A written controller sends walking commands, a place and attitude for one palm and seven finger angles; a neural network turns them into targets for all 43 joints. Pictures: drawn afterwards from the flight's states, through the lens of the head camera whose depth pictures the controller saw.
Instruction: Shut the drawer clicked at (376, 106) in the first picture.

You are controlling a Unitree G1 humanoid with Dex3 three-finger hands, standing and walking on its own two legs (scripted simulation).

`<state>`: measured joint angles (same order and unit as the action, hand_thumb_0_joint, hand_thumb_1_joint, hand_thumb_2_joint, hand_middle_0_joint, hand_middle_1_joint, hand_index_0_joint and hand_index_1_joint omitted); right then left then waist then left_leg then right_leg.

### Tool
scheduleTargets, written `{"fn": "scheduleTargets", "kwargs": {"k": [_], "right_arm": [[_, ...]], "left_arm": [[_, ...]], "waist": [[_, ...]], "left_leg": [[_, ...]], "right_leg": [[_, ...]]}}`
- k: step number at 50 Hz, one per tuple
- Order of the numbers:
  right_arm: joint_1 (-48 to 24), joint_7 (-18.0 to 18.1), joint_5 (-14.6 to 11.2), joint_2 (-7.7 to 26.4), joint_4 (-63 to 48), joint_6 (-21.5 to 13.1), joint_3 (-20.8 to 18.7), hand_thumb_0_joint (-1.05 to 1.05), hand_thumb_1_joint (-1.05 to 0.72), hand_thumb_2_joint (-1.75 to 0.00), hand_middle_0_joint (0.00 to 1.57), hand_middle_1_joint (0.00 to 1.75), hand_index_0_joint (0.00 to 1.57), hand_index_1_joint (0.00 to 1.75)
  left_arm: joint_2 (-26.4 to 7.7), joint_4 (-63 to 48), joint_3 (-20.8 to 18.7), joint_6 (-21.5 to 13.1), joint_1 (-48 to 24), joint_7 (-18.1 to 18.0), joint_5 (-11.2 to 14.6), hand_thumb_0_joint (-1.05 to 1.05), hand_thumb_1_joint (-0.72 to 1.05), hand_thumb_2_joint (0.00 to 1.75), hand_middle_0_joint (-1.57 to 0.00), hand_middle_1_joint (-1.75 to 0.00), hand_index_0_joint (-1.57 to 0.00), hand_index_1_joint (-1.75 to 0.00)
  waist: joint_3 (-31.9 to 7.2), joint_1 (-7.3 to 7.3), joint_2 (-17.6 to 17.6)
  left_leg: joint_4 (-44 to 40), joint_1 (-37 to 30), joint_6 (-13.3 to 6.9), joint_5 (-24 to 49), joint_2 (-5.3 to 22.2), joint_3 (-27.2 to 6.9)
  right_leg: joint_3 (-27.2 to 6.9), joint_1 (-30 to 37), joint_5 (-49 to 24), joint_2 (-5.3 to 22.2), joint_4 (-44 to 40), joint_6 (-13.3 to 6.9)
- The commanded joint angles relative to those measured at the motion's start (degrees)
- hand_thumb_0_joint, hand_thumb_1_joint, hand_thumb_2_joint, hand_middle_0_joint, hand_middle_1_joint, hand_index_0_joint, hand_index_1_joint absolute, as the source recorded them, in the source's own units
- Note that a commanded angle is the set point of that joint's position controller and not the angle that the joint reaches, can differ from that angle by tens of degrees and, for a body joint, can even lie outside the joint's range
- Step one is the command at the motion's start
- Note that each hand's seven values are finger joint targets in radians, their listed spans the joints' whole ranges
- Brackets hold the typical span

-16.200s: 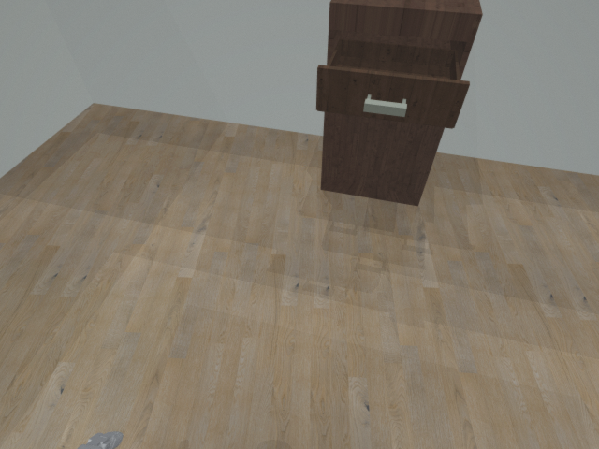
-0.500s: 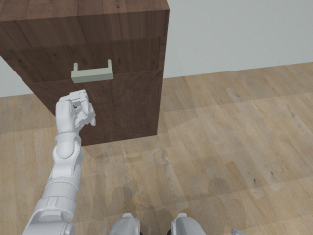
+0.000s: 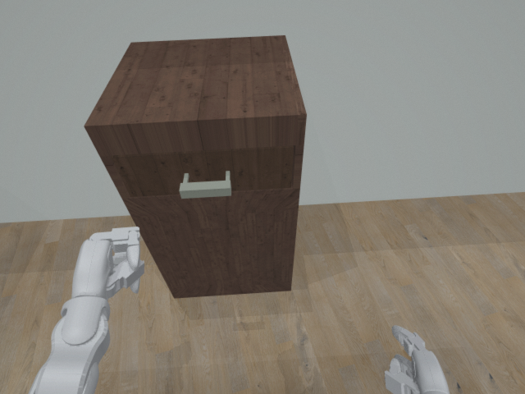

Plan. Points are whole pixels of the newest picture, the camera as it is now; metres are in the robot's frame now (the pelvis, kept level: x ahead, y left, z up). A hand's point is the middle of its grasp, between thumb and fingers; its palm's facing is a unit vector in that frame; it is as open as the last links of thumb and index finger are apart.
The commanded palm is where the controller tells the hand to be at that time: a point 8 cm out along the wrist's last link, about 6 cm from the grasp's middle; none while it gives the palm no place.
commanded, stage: draw the hand back to the body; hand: left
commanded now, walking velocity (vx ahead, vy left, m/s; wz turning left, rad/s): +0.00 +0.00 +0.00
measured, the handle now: (206, 182) +0.60 +0.18 -0.07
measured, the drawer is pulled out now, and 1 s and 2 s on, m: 0.00 0.00 0.00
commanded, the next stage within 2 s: step back with the hand held close in 0.62 s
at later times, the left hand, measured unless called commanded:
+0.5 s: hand (39, 294) +0.18 +0.24 +0.18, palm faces +0.39 -0.83 -0.41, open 3.2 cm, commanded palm +0.14 +0.28 +0.19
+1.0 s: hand (46, 300) +0.18 +0.24 +0.16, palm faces +0.29 -0.84 -0.46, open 3.2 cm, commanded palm +0.12 +0.29 +0.19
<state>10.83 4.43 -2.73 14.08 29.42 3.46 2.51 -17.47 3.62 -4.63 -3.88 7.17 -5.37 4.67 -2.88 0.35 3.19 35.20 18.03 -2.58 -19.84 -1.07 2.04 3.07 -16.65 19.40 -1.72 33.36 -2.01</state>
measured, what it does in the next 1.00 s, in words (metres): stands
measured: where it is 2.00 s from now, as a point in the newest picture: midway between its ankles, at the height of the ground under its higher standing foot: outside the picture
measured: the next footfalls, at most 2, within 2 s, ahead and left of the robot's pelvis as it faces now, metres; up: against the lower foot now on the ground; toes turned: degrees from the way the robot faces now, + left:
none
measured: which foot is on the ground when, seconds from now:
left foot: down 0.00-1.00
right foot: down 0.00-1.00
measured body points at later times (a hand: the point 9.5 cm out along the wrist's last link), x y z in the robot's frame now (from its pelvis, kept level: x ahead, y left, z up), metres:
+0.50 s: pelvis +0.01 +0.00 +0.01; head -0.02 -0.03 +0.46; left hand +0.16 +0.28 +0.20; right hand +0.20 -0.21 -0.07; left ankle -0.02 +0.09 -0.73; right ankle -0.02 -0.10 -0.73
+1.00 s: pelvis -0.01 +0.01 +0.02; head +0.01 +0.00 +0.46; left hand +0.16 +0.29 +0.19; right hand +0.16 -0.24 -0.07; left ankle -0.02 +0.09 -0.73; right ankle -0.02 -0.10 -0.73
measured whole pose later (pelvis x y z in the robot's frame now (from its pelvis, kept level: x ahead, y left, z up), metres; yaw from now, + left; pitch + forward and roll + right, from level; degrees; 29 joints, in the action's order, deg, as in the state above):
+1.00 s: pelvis -0.01 +0.01 +0.02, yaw -1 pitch +0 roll -1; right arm 10.3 3.2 0.1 14.3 32.4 -0.1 -0.8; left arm -20.3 -27.8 -18.6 -10.8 34.9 -5.3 3.6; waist 1.1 -0.3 3.4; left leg 24.7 11.7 -3.5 -13.7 -1.6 2.7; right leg 2.2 -9.9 12.2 -1.5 21.6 -0.8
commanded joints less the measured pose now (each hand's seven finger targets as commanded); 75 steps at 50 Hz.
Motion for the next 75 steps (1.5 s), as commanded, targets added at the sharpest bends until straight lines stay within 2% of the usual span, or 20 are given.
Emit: {"fn": "scheduleTargets", "kwargs": {"k": [1,5,8,13,15,22,25,29,31,37,38,39,41,43,49,54,57,66,69,75], "right_arm": [[-6.4,0.7,0.4,5.6,-7.3,-4.4,-1.4,0.00,-0.90,-0.90,0.20,0.30,0.20,0.30],[-7.0,0.3,1.3,5.8,-6.4,-5.6,-1.5,0.00,-0.90,-0.90,0.20,0.30,0.20,0.30],[-7.4,0.0,1.5,5.2,-6.5,-6.4,-1.5,0.00,-0.90,-0.90,0.20,0.30,0.20,0.30],[-7.6,-0.5,1.9,4.9,-6.2,-8.1,-1.7,0.00,-0.90,-0.90,0.20,0.30,0.20,0.30],[-7.5,-0.6,2.1,5.2,-5.7,-8.9,-2.1,0.00,-0.90,-0.90,0.20,0.30,0.20,0.30],[-7.8,-0.8,1.8,4.7,-5.5,-10.9,-2.7,0.00,-0.90,-0.90,0.20,0.30,0.20,0.30],[-7.2,-0.7,2.0,5.0,-4.4,-10.9,-3.0,0.00,-0.90,-0.90,0.20,0.30,0.20,0.30],[-7.1,0.0,2.1,5.2,-4.5,-11.2,-3.2,0.00,-0.90,-0.90,0.20,0.30,0.20,0.30],[-7.4,0.2,2.1,5.2,-4.6,-11.7,-2.9,0.00,-0.90,-0.90,0.20,0.30,0.20,0.30],[-7.4,0.3,2.2,4.6,-4.0,-12.7,-2.7,0.00,-0.90,-0.90,0.20,0.30,0.20,0.30],[-6.7,-0.1,2.3,6.5,-6.0,-11.3,-3.3,0.00,-0.90,-0.90,0.20,0.30,0.20,0.30],[-6.5,-0.1,2.7,5.5,-4.1,-10.3,-3.6,0.00,-0.90,-0.90,0.20,0.30,0.20,0.30],[-6.2,-0.7,2.9,5.7,-4.3,-8.9,-4.1,0.00,-0.90,-0.90,0.20,0.30,0.20,0.30],[-6.1,-1.0,2.9,6.0,-4.7,-7.6,-4.6,0.00,-0.90,-0.90,0.20,0.30,0.20,0.30],[-6.4,-0.5,2.4,5.8,-6.6,-5.5,-5.6,0.00,-0.90,-0.90,0.20,0.30,0.20,0.30],[-5.8,0.1,2.3,6.0,-7.6,-5.4,-5.9,0.00,-0.90,-0.90,0.20,0.30,0.20,0.30],[-5.7,0.2,2.4,6.1,-7.6,-5.8,-6.0,0.00,-0.90,-0.90,0.20,0.30,0.20,0.30],[-5.5,0.5,2.6,6.8,-8.2,-7.6,-6.1,0.00,-0.90,-0.90,0.20,0.30,0.20,0.30],[-4.8,0.5,2.8,6.8,-8.3,-8.1,-6.1,0.00,-0.90,-0.90,0.20,0.30,0.20,0.30],[-4.5,0.6,3.0,6.9,-8.0,-9.2,-6.1,0.00,-0.90,-0.90,0.20,0.30,0.20,0.30]], "left_arm": [[-7.4,-18.2,-4.6,-1.9,-7.9,-0.9,-0.1,0.00,0.90,0.90,-1.40,-1.60,-1.40,-1.60],[-9.4,-22.7,-8.1,-1.1,-0.8,-0.7,0.0,0.00,0.90,0.90,-1.40,-1.60,-1.40,-1.60],[-9.2,-29.0,-9.3,-1.4,2.2,-0.6,0.0,0.00,0.90,0.90,-1.40,-1.60,-1.40,-1.60],[-10.1,-36.1,-12.1,-1.9,8.6,-0.7,0.2,0.00,0.90,0.90,-1.40,-1.60,-1.40,-1.60],[-11.4,-38.4,-14.1,-2.3,11.6,-0.8,0.1,0.00,0.90,0.90,-1.40,-1.60,-1.40,-1.60],[-12.7,-44.0,-19.2,-3.8,20.2,-0.8,0.7,0.00,0.90,0.90,-1.40,-1.60,-1.40,-1.60],[-9.0,-39.1,-16.4,-3.5,20.5,-0.4,0.4,0.00,0.90,0.90,-1.40,-1.60,-1.40,-1.60],[-10.4,-40.5,-17.0,-4.5,17.8,-0.9,0.1,0.00,0.90,0.90,-1.40,-1.60,-1.40,-1.60],[-11.1,-42.6,-17.1,-4.8,17.0,-1.1,0.0,0.00,0.90,0.90,-1.40,-1.60,-1.40,-1.60],[-11.4,-42.7,-18.0,-4.7,18.1,-1.5,0.0,0.00,0.90,0.90,-1.40,-1.60,-1.40,-1.60],[-20.0,-48.9,-27.0,-7.9,9.8,-2.0,-0.5,0.00,0.90,0.90,-1.40,-1.60,-1.40,-1.60],[-15.1,-41.4,-24.2,-8.3,17.2,-1.6,-0.7,0.00,0.90,0.90,-1.40,-1.60,-1.40,-1.60],[-11.1,-39.1,-21.0,-9.0,22.5,-0.9,-0.9,0.00,0.90,0.90,-1.40,-1.60,-1.40,-1.60],[-9.9,-39.5,-19.5,-9.5,25.4,-0.8,-1.0,0.00,0.90,0.90,-1.40,-1.60,-1.40,-1.60],[-13.7,-43.9,-23.0,-10.4,29.4,-1.9,-0.7,0.00,0.90,0.90,-1.40,-1.60,-1.40,-1.60],[-14.6,-47.2,-23.8,-10.4,30.3,-2.4,-0.8,0.00,0.90,0.90,-1.40,-1.60,-1.40,-1.60],[-14.0,-47.1,-23.3,-10.2,30.8,-2.5,-1.1,0.00,0.90,0.90,-1.40,-1.60,-1.40,-1.60],[-13.6,-48.3,-24.0,-11.2,28.6,-2.9,-2.8,0.00,0.90,0.90,-1.40,-1.60,-1.40,-1.60],[-13.5,-48.6,-24.3,-11.6,28.3,-3.0,-3.0,0.00,0.90,0.90,-1.40,-1.60,-1.40,-1.60],[-13.6,-49.6,-24.9,-12.4,27.4,-3.2,-3.4,0.00,0.90,0.90,-1.40,-1.60,-1.40,-1.60]], "waist": [[-5.6,0.29,-0.6],[-4.1,1.44,-2.9],[-4.7,1.73,0.4],[-2.8,2.16,1.2],[-2.9,2.44,-0.9],[-0.8,3.45,-0.7],[3.3,2.60,-3.6],[1.5,2.69,-3.9],[0.4,2.98,0.0],[1.4,3.44,0.7],[6.0,0.70,-1.2],[6.2,0.41,-3.7],[4.6,0.07,-3.4],[1.8,-0.10,-1.4],[-5.3,0.21,-3.1],[-7.4,0.35,0.0],[-6.3,0.36,1.1],[-1.9,-0.30,1.1],[-1.3,-0.57,-0.4],[-0.8,-0.79,0.9]], "left_leg": [[-9.6,-9.8,0.0,15.0,1.8,-3.4],[-11.7,-11.8,0.0,18.3,1.8,-3.4],[-12.6,-13.9,0.2,21.3,1.8,-3.1],[-13.5,-14.7,0.4,22.3,2.0,-3.4],[-13.2,-14.7,0.3,23.1,2.0,-3.5],[-13.0,-13.6,0.4,21.7,2.3,-3.4],[-13.4,-12.7,0.2,18.6,2.3,-3.3],[-13.5,-13.0,-0.3,15.0,2.1,-3.2],[-13.5,-13.4,-0.2,15.9,1.9,-3.3],[-13.6,-13.1,0.2,17.8,2.0,-3.4],[-12.5,-7.9,-1.0,12.8,3.0,-5.3],[-11.2,-8.4,-0.9,11.8,2.7,-5.4],[-10.9,-8.6,-0.6,14.0,2.9,-5.2],[-12.2,-8.8,-0.7,16.1,3.6,-4.8],[-13.1,-6.7,-0.7,24.7,4.5,-5.3],[-13.0,-5.0,-0.6,29.4,5.6,-6.3],[-14.2,-2.2,-1.1,26.3,6.8,-7.3],[-19.3,17.0,-3.7,-2.5,8.9,-11.4],[-19.2,20.1,-4.0,-6.5,9.0,-12.0],[-19.0,23.1,-4.1,-13.0,9.3,-12.8]], "right_leg": [[-2.9,6.0,-15.3,1.7,-9.2,0.1],[-2.6,9.2,-18.2,1.4,-11.7,0.1],[-2.6,11.4,-20.4,1.8,-12.1,0.0],[-2.5,12.0,-20.5,1.7,-13.3,0.1],[-2.4,12.4,-21.1,1.4,-13.7,0.1],[-2.4,11.9,-20.2,1.6,-13.6,0.3],[-2.2,9.2,-17.1,1.4,-14.9,0.4],[-2.9,9.4,-13.3,2.0,-15.1,0.6],[-3.2,10.7,-14.3,2.2,-14.7,0.3],[-3.2,11.2,-16.4,2.0,-14.5,0.1],[-10.5,6.8,-17.9,4.9,-17.6,0.2],[-11.0,5.3,-16.7,6.4,-18.5,-0.1],[-10.1,5.5,-18.1,6.9,-18.1,0.1],[-8.1,6.7,-18.8,6.3,-16.4,0.9],[-5.2,11.5,-26.7,4.9,-11.4,1.9],[-4.4,12.4,-28.0,3.7,-7.2,2.3],[-4.4,11.8,-23.9,3.0,-5.4,2.5],[-6.4,18.0,-17.1,1.8,0.6,2.4],[-6.8,18.5,-16.2,1.8,1.4,2.4],[-7.9,17.9,-12.4,1.7,2.0,2.2]]}}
